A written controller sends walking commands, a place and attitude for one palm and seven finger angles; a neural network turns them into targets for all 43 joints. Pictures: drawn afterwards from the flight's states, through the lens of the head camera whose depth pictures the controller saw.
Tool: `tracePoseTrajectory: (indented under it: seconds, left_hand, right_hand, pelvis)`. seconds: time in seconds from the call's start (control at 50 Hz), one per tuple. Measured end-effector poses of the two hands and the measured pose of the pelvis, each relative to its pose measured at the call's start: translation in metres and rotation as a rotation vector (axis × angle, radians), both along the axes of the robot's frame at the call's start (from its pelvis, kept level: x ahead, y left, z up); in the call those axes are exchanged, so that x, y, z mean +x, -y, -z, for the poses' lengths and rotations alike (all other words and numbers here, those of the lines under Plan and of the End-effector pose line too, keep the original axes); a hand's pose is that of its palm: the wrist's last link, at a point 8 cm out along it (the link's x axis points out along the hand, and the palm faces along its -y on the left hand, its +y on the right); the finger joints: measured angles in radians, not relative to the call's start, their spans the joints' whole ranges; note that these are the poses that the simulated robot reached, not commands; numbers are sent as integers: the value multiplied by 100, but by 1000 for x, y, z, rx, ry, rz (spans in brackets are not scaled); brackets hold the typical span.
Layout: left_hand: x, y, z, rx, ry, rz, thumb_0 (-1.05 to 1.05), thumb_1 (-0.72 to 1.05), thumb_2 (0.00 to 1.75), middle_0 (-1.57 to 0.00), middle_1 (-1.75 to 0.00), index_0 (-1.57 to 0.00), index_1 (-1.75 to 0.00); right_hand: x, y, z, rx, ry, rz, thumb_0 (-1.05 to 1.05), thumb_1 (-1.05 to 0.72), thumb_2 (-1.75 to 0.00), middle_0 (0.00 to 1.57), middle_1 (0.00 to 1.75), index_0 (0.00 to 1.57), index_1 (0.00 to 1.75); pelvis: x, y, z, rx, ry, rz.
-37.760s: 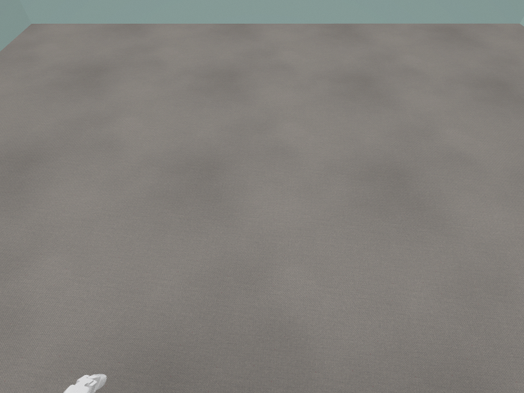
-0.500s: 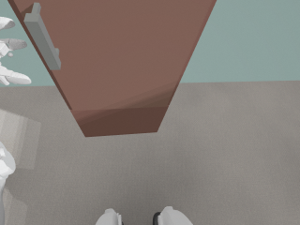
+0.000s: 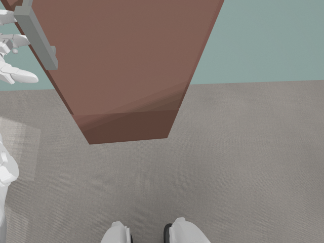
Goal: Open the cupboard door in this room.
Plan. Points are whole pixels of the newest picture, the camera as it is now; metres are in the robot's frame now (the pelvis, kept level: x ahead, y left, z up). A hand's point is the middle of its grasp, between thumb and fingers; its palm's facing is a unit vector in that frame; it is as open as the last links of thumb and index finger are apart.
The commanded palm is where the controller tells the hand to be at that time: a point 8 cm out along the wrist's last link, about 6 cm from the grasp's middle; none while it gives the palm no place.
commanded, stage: slide the fingers in behind the handle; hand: left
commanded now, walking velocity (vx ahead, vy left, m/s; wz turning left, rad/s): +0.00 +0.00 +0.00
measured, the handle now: (40, 35) +0.56 +0.23 +0.11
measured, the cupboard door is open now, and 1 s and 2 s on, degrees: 0 0 1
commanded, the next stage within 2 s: close the thumb around the handle in 1.38 s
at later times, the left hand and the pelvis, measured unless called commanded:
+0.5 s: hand (31, 52) +0.51 +0.24 +0.11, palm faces +0.04 -1.00 +0.00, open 14.0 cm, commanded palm +0.49 +0.28 +0.11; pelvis +0.00 -0.01 +0.00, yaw +0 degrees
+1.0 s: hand (49, 52) +0.51 +0.21 +0.11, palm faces +0.05 -1.00 +0.00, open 14.0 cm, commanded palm +0.49 +0.25 +0.11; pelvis +0.00 -0.01 +0.00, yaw +0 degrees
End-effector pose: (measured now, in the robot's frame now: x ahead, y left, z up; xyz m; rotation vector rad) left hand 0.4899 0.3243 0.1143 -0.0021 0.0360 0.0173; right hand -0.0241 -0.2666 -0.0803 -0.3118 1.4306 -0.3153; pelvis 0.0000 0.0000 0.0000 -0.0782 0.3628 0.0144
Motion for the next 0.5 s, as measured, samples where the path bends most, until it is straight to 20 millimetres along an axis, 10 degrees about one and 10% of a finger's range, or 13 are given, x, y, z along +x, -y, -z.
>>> tracePoseTrajectory:
  seconds: [0.5]
  left_hand:
    - [-2, 31, 1, 3, 3, -20, -1, -50, 30, -30, -120, -30, -120]
  right_hand:
    - [24, 4, 4, 38, 90, -3, 0, -90, -90, 20, 30, 21, 30]
  pelvis:
    - [5, 8, -4, 13, 26, 9]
